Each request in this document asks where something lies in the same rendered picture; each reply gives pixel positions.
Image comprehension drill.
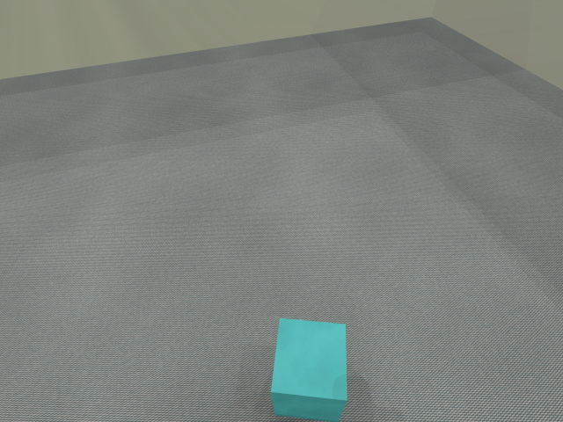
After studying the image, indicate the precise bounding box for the carton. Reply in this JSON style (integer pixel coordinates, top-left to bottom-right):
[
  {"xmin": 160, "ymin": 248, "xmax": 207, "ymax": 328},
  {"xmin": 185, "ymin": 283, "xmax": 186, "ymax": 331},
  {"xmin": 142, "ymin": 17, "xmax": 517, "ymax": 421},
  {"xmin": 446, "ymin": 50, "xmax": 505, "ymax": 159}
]
[{"xmin": 271, "ymin": 318, "xmax": 347, "ymax": 422}]

